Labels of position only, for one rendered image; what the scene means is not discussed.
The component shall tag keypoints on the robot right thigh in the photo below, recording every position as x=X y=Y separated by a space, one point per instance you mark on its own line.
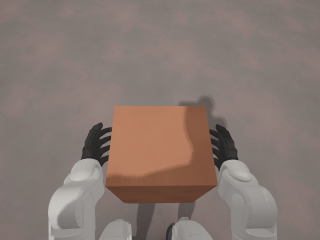
x=189 y=230

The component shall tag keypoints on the carton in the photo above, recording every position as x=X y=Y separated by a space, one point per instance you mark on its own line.
x=160 y=154

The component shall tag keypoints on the robot left hand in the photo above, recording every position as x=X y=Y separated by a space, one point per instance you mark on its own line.
x=91 y=149

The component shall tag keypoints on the robot left forearm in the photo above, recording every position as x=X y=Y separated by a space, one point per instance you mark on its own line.
x=71 y=210

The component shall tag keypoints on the robot right hand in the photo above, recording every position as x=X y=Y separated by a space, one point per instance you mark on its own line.
x=226 y=146

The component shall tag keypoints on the robot right shin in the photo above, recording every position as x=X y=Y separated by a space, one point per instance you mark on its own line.
x=181 y=219

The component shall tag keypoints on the robot right forearm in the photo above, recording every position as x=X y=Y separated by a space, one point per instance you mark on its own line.
x=253 y=208

